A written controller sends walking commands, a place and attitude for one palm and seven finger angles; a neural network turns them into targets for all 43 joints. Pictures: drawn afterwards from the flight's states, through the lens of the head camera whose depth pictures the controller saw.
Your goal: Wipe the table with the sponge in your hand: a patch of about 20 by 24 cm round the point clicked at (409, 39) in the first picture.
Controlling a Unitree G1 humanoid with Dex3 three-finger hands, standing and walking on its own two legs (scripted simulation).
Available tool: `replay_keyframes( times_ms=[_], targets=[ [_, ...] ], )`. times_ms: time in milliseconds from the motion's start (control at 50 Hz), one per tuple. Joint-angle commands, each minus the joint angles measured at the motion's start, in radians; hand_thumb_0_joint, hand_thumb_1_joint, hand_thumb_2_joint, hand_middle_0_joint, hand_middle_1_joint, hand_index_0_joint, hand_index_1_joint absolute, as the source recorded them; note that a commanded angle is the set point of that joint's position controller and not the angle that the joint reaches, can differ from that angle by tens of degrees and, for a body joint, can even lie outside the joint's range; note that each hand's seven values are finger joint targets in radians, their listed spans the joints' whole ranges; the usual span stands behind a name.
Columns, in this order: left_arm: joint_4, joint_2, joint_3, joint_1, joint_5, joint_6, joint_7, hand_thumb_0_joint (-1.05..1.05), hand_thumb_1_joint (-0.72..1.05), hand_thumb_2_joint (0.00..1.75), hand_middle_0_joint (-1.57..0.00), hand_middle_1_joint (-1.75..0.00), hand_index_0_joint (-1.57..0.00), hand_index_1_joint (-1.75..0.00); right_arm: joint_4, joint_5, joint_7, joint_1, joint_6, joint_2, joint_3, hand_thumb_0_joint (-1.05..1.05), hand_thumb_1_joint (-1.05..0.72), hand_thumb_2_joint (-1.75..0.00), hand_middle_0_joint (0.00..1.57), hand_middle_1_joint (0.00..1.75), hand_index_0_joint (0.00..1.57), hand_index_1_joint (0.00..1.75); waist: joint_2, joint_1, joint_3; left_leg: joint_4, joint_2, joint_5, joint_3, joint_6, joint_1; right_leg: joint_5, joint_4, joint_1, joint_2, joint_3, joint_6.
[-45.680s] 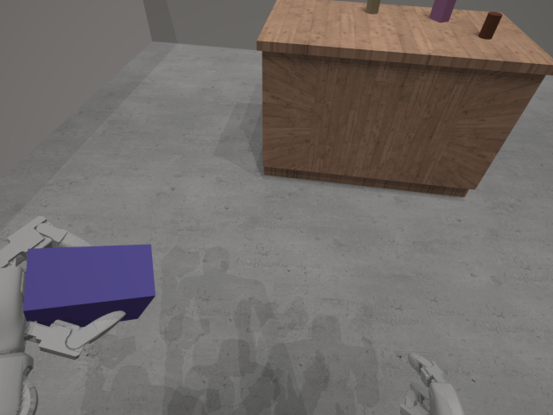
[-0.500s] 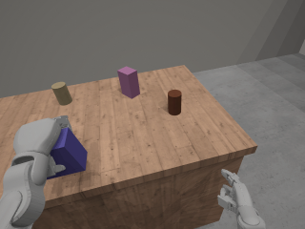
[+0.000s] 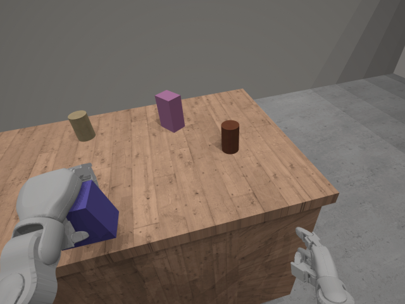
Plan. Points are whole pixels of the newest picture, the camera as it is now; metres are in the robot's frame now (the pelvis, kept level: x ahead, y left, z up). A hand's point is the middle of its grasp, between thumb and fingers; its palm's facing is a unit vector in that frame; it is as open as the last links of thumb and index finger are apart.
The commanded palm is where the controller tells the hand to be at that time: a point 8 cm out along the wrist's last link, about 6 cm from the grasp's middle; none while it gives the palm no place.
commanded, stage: bring the sponge back beside the body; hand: left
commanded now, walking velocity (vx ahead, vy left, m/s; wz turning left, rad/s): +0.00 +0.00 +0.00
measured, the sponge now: (81, 221) +0.20 +0.28 +0.11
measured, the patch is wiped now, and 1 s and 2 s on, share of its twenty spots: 1.00 1.00 1.00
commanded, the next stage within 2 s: step back with the hand held close in 0.30 s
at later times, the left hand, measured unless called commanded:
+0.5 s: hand (85, 204) +0.20 +0.26 +0.16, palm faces +0.29 -0.57 -0.77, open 9.8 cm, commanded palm +0.15 +0.28 +0.21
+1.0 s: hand (71, 203) +0.18 +0.25 +0.19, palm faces +0.37 -0.81 -0.45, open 9.8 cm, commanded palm +0.12 +0.30 +0.21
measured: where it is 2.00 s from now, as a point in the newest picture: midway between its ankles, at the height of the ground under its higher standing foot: outside the picture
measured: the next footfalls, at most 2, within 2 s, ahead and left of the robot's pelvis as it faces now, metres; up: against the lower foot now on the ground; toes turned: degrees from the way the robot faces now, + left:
left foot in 1.32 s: +0.01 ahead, +0.14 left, +0.00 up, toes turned +2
right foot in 1.60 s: -0.08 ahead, -0.14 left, +0.00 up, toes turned -1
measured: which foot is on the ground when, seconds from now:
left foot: down 0.00-1.00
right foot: down 0.00-1.00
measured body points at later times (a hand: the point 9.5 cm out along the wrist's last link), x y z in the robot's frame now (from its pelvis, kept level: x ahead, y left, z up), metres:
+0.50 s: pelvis -0.01 +0.00 +0.00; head -0.06 -0.04 +0.44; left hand +0.18 +0.28 +0.20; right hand +0.25 -0.18 -0.04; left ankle +0.07 +0.12 -0.73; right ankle +0.02 -0.11 -0.73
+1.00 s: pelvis -0.04 +0.02 -0.02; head -0.02 +0.04 +0.43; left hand +0.15 +0.30 +0.21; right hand +0.11 -0.23 -0.09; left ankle +0.03 +0.12 -0.73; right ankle +0.02 -0.11 -0.73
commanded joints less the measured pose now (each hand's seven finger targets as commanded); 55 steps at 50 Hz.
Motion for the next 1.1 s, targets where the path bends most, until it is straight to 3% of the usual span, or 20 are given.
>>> replay_keyframes(
  times_ms=[0, 240, 320, 380, 400, 420, 440, 460, 500, 520, 540, 560, 600, 680, 780, 880, 920, 1020, 1060, 1080],
  targets=[
    [-0.18, 0.232, 0.174, -0.245, 0.032, -0.007, 0.053, 0.0, 0.1, 1.3, -1.2, -1.6, -1.2, -1.6, -0.197, 0.002, -0.011, -0.284, -0.063, -0.078, -0.029, 0.0, -0.9, -0.9, 0.2, 0.3, 0.2, 0.3, -0.014, -0.002, -0.072, -0.087, -0.042, -0.077, -0.01, 0.028, 0.082, -0.06, -0.153, -0.111, 0.022, 0.065, -0.042],
    [-0.16, 0.22, 0.158, -0.24, 0.025, -0.017, 0.052, 0.0, 0.1, 1.3, -1.2, -1.6, -1.2, -1.6, -0.191, -0.006, -0.015, -0.272, -0.069, -0.075, -0.027, 0.0, -0.9, -0.9, 0.2, 0.3, 0.2, 0.3, -0.066, 0.001, -0.056, -0.08, -0.045, -0.079, -0.001, 0.029, 0.071, -0.081, -0.16, -0.123, 0.013, 0.045, -0.032],
    [-0.194, 0.231, 0.168, -0.261, 0.032, -0.024, 0.056, 0.0, 0.1, 1.3, -1.2, -1.6, -1.2, -1.6, -0.2, -0.005, -0.015, -0.274, -0.071, -0.073, -0.027, 0.0, -0.9, -0.9, 0.2, 0.3, 0.2, 0.3, -0.013, 0.008, -0.099, -0.083, -0.049, -0.073, -0.003, 0.027, 0.076, -0.063, -0.144, -0.095, 0.014, 0.046, -0.04],
    [-0.164, 0.221, 0.16, -0.241, 0.02, -0.023, 0.056, 0.0, 0.1, 1.3, -1.2, -1.6, -1.2, -1.6, -0.19, -0.009, -0.016, -0.272, -0.067, -0.078, -0.032, 0.0, -0.9, -0.9, 0.2, 0.3, 0.2, 0.3, -0.05, 0.006, -0.066, -0.073, -0.048, -0.07, 0.007, 0.03, 0.081, -0.08, -0.166, -0.124, 0.008, 0.049, -0.031],
    [0.021, 0.192, 0.149, -0.201, 0.045, -0.001, 0.053, 0.0, 0.1, 1.3, -1.2, -1.6, -1.2, -1.6, -0.169, -0.003, -0.023, -0.247, -0.065, -0.087, -0.035, 0.0, -0.9, -0.9, 0.2, 0.3, 0.2, 0.3, -0.087, -0.021, 0.013, -0.079, -0.044, -0.114, 0.006, 0.023, 0.052, -0.122, -0.17, -0.165, 0.025, 0.064, -0.037],
    [-0.252, 0.05, 0.359, -0.381, -0.812, -0.256, 0.095, 0.0, 0.1, 1.3, -1.2, -1.6, -1.2, -1.6, -0.363, -0.008, -0.01, -0.066, -0.055, -0.058, -0.016, 0.0, -0.9, -0.9, 0.2, 0.3, 0.2, 0.3, -0.294, -0.128, 0.162, 0.073, -0.04, -0.297, -0.026, 0.059, -0.004, -0.208, -0.31, -0.43, -0.052, 0.189, -0.036],
    [-0.061, 0.156, 0.375, -0.2, -0.806, -0.337, 0.121, 0.0, 0.1, 1.3, -1.2, -1.6, -1.2, -1.6, -0.267, -0.038, -0.01, 0.022, -0.055, -0.048, 0.004, 0.0, -0.9, -0.9, 0.2, 0.3, 0.2, 0.3, -0.438, -0.131, 0.101, 0.197, -0.05, -0.27, -0.003, 0.05, 0.033, -0.299, -0.327, -0.48, -0.103, 0.222, -0.069],
    [-0.167, 0.102, 0.391, -0.149, -0.85, -0.393, 0.137, 0.0, 0.1, 1.3, -1.2, -1.6, -1.2, -1.6, -0.263, -0.036, -0.014, 0.071, -0.049, -0.056, -0.018, 0.0, -0.9, -0.9, 0.2, 0.3, 0.2, 0.3, -0.446, -0.135, 0.016, 0.287, -0.037, -0.219, -0.003, 0.044, 0.051, -0.209, -0.297, -0.45, -0.162, 0.221, -0.08],
    [-0.352, 0.128, 0.437, -0.159, -0.88, -0.47, 0.166, 0.0, 0.1, 1.3, -1.2, -1.6, -1.2, -1.6, -0.27, -0.042, -0.015, 0.078, -0.052, -0.072, -0.015, 0.0, -0.9, -0.9, 0.2, 0.3, 0.2, 0.3, -0.169, -0.154, -0.064, 0.22, 0.0, -0.169, -0.003, 0.04, 0.038, -0.015, -0.167, -0.362, -0.195, 0.197, -0.081],
    [-0.377, 0.087, 0.435, -0.115, -0.892, -0.498, 0.177, 0.0, 0.1, 1.3, -1.2, -1.6, -1.2, -1.6, -0.267, -0.044, -0.018, 0.082, -0.057, -0.085, -0.021, 0.0, -0.9, -0.9, 0.2, 0.3, 0.2, 0.3, -0.042, -0.157, -0.082, 0.123, 0.03, -0.156, -0.035, 0.046, 0.017, 0.031, -0.077, -0.314, -0.186, 0.148, -0.07],
    [-0.397, 0.079, 0.457, -0.078, -0.897, -0.519, 0.188, 0.0, 0.1, 1.3, -1.2, -1.6, -1.2, -1.6, -0.273, -0.051, -0.017, 0.078, -0.06, -0.107, -0.03, 0.0, -0.9, -0.9, 0.2, 0.3, 0.2, 0.3, 0.054, -0.146, -0.072, 0.033, 0.057, -0.157, -0.097, 0.061, -0.045, 0.066, -0.014, -0.271, -0.135, 0.107, -0.05],
    [-0.409, 0.086, 0.501, -0.034, -0.897, -0.539, 0.198, 0.0, 0.1, 1.3, -1.2, -1.6, -1.2, -1.6, -0.283, -0.05, -0.013, 0.085, -0.064, -0.122, -0.047, 0.0, -0.9, -0.9, 0.2, 0.3, 0.2, 0.3, 0.077, -0.132, -0.089, -0.023, 0.091, -0.103, -0.157, 0.078, -0.097, 0.124, 0.032, -0.203, -0.096, 0.076, -0.029],
    [-0.43, 0.123, 0.574, 0.083, -0.904, -0.577, 0.209, 0.0, 0.1, 1.3, -1.2, -1.6, -1.2, -1.6, -0.288, -0.052, -0.006, 0.099, -0.069, -0.108, -0.055, 0.0, -0.9, -0.9, 0.2, 0.3, 0.2, 0.3, 0.086, -0.127, -0.14, -0.044, 0.093, -0.037, -0.18, 0.08, -0.133, 0.139, 0.078, -0.141, -0.072, 0.05, -0.016],
    [-0.397, 0.053, 0.554, 0.177, -0.896, -0.608, 0.21, 0.0, 0.1, 1.3, -1.2, -1.6, -1.2, -1.6, -0.263, -0.047, 0.005, 0.103, -0.076, -0.101, -0.072, 0.0, -0.9, -0.9, 0.2, 0.3, 0.2, 0.3, -0.043, -0.137, -0.166, 0.034, 0.112, 0.233, -0.176, 0.075, -0.119, 0.245, 0.023, -0.114, -0.076, 0.05, -0.005],
    [-0.403, 0.056, 0.553, 0.222, -0.894, -0.633, 0.219, 0.0, 0.1, 1.3, -1.2, -1.6, -1.2, -1.6, -0.246, -0.037, 0.007, 0.101, -0.082, -0.099, -0.089, 0.0, -0.9, -0.9, 0.2, 0.3, 0.2, 0.3, -0.086, -0.154, -0.156, 0.077, 0.091, 0.068, -0.135, 0.057, -0.143, 0.266, 0.023, -0.163, -0.142, 0.086, -0.026],
    [-0.472, 0.076, 0.579, 0.238, -0.889, -0.655, 0.233, 0.0, 0.1, 1.3, -1.2, -1.6, -1.2, -1.6, -0.236, -0.042, 0.005, 0.104, -0.099, -0.098, -0.094, 0.0, -0.9, -0.9, 0.2, 0.3, 0.2, 0.3, -0.089, -0.159, -0.134, 0.045, 0.084, -0.162, -0.153, 0.065, -0.211, 0.136, 0.033, -0.2, -0.132, 0.094, -0.024],
    [-0.494, 0.07, 0.58, 0.234, -0.885, -0.657, 0.238, 0.0, 0.1, 1.3, -1.2, -1.6, -1.2, -1.6, -0.233, -0.042, 0.003, 0.108, -0.106, -0.096, -0.091, 0.0, -0.9, -0.9, 0.2, 0.3, 0.2, 0.3, -0.013, -0.16, -0.133, -0.006, 0.092, -0.238, -0.174, 0.073, -0.218, 0.068, 0.077, -0.218, -0.109, 0.073, -0.02],
    [-0.449, 0.043, 0.572, 0.155, -0.87, -0.65, 0.237, 0.0, 0.1, 1.3, -1.2, -1.6, -1.2, -1.6, -0.233, -0.041, -0.001, 0.119, -0.126, -0.103, -0.095, 0.0, -0.9, -0.9, 0.2, 0.3, 0.2, 0.3, 0.043, -0.162, -0.093, -0.12, 0.15, -0.437, -0.252, 0.104, -0.311, -0.055, 0.14, -0.19, -0.031, 0.038, 0.014],
    [-0.412, 0.032, 0.561, 0.109, -0.861, -0.643, 0.234, 0.0, 0.1, 1.3, -1.2, -1.6, -1.2, -1.6, -0.234, -0.04, 0.001, 0.119, -0.134, -0.103, -0.096, 0.0, -0.9, -0.9, 0.2, 0.3, 0.2, 0.3, 0.038, -0.16, -0.064, -0.132, 0.175, -0.471, -0.265, 0.116, -0.367, -0.068, 0.145, -0.154, -0.02, 0.038, 0.023],
    [-0.382, 0.017, 0.543, 0.1, -0.863, -0.639, 0.228, 0.0, 0.1, 1.3, -1.2, -1.6, -1.2, -1.6, -0.227, -0.04, 0.003, 0.122, -0.132, -0.1, -0.091, 0.0, -0.9, -0.9, 0.2, 0.3, 0.2, 0.3, -0.022, -0.158, -0.059, -0.086, 0.155, -0.469, -0.234, 0.11, -0.366, -0.049, 0.098, -0.158, -0.027, 0.048, 0.018]
  ],
)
